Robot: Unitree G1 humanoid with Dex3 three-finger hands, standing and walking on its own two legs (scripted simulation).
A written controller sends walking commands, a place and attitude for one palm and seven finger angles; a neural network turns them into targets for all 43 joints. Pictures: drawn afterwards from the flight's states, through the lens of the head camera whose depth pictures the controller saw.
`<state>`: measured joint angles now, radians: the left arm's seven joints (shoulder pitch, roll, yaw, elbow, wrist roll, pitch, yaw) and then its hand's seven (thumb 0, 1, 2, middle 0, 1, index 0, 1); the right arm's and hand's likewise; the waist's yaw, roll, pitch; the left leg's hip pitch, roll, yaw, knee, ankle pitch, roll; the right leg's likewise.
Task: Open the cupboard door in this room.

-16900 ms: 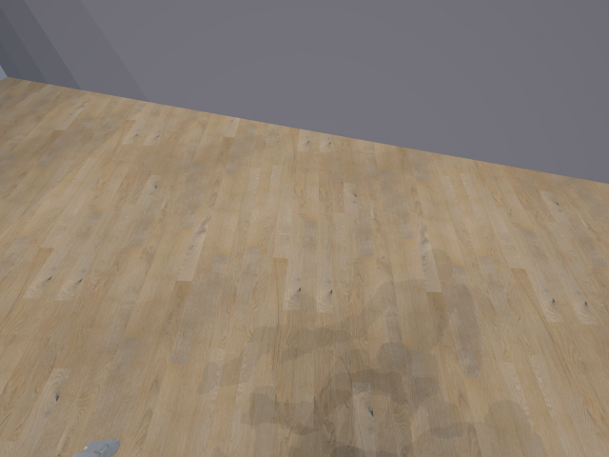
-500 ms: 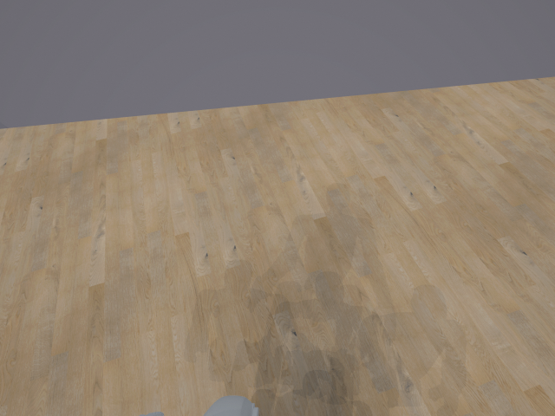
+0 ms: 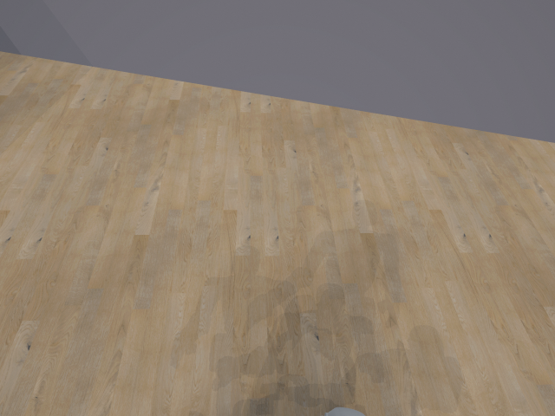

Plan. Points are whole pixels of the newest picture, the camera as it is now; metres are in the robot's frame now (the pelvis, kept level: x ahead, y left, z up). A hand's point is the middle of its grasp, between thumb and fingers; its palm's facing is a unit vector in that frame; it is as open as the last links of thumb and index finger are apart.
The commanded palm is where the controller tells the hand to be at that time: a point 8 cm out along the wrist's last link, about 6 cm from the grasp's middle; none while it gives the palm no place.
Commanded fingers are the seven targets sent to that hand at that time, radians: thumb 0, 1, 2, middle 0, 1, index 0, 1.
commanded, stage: turn or walk to find it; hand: left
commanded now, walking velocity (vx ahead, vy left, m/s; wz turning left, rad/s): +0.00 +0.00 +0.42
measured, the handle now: out of the picture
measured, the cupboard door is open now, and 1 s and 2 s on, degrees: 0 0 0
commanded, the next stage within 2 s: stand and wait in 0.70 s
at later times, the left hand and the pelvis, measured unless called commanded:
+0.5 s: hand out of the picture +0.01 +0.15 -0.15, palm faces +0.24 -0.93 -0.27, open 7.4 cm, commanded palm none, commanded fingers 0.00 0.90 0.90 -0.20 -0.30 -0.20 -0.30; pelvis -0.01 -0.05 +0.00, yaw +14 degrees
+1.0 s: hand out of the picture -0.11 +0.18 -0.18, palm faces +0.37 -0.90 -0.22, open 7.4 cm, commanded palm none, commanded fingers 0.00 0.90 0.90 -0.20 -0.30 -0.20 -0.30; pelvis -0.04 -0.01 +0.00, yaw +18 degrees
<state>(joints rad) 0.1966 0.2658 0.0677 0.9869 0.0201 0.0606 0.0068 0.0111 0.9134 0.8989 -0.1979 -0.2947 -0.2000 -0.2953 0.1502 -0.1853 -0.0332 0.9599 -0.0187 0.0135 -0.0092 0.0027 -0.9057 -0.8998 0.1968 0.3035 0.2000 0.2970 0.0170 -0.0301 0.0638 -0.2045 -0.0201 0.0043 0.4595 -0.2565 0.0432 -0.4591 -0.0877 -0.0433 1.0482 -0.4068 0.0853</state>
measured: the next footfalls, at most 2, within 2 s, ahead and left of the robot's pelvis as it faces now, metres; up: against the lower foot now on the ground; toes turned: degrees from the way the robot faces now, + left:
right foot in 0.24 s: +0.05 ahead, -0.14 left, +0.00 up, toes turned +3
left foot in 0.70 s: -0.05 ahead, +0.09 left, +0.00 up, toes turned +24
